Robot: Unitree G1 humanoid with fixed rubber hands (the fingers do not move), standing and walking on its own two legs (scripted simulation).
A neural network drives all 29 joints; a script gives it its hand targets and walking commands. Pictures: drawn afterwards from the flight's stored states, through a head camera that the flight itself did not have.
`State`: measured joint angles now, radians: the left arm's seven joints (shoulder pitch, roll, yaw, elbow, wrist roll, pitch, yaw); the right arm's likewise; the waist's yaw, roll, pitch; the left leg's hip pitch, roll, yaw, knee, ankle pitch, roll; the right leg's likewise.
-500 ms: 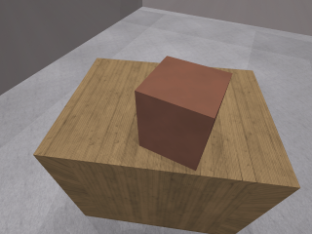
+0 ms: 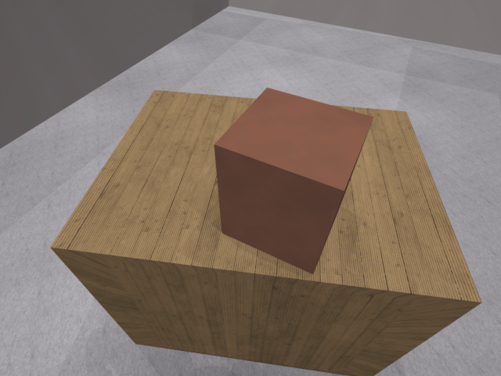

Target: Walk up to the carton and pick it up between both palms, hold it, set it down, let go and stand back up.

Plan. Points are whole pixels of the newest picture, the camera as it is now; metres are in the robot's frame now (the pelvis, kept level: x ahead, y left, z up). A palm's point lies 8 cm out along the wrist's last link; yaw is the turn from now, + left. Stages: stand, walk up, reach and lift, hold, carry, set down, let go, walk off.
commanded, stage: stand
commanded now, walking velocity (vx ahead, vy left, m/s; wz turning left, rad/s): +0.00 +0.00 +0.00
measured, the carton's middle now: (290, 180) +0.48 -0.05 +0.04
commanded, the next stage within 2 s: none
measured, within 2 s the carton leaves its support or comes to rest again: neither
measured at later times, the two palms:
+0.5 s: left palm out of the picture -0.02 +0.22 -0.15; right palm out of the picture -0.02 -0.20 -0.15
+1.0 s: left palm out of the picture -0.05 +0.21 -0.14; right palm out of the picture -0.02 -0.21 -0.15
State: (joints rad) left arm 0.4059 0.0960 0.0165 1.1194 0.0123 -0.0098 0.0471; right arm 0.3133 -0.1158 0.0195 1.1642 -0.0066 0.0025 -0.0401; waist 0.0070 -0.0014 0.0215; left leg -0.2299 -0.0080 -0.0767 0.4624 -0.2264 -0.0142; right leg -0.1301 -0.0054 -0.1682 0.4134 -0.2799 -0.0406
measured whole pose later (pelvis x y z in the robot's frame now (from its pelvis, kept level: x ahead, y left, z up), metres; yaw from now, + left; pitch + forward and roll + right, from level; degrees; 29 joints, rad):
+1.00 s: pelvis +0.00 +0.00 +0.00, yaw +0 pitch -1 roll +0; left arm 0.39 0.12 0.02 1.13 0.02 -0.01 0.04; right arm 0.29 -0.13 -0.01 1.16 -0.01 0.01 -0.04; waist 0.01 0.00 0.02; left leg -0.21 -0.02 -0.07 0.43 -0.21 -0.01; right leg -0.13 -0.02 -0.16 0.42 -0.29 -0.04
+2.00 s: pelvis +0.01 +0.00 +0.00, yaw +0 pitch -1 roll +0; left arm 0.38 0.10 0.01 1.12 0.01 0.00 0.05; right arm 0.28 -0.12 -0.01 1.16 -0.01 0.00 -0.05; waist 0.02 -0.02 0.00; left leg -0.20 -0.02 -0.08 0.45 -0.23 -0.01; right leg -0.11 -0.02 -0.17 0.42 -0.29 -0.03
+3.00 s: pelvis -0.01 +0.00 +0.00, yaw -1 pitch -1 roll +0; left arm 0.39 0.09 0.02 1.13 0.01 -0.02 0.04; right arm 0.32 -0.09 0.01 1.16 0.00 0.00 -0.04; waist 0.02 -0.01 0.03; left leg -0.21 -0.01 -0.06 0.44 -0.21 -0.01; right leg -0.14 -0.01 -0.16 0.43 -0.28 -0.04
